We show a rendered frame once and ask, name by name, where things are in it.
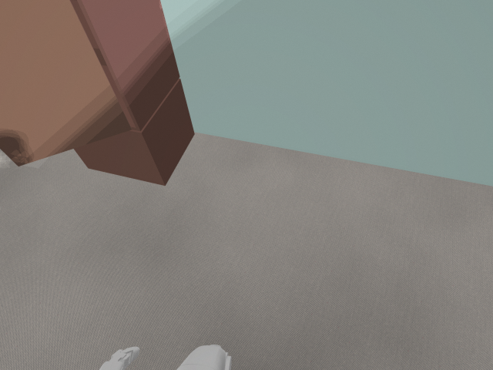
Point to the left robot thigh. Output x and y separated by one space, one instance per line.
207 357

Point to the cupboard door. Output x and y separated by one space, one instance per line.
54 93

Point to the left robot hand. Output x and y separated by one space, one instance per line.
121 359

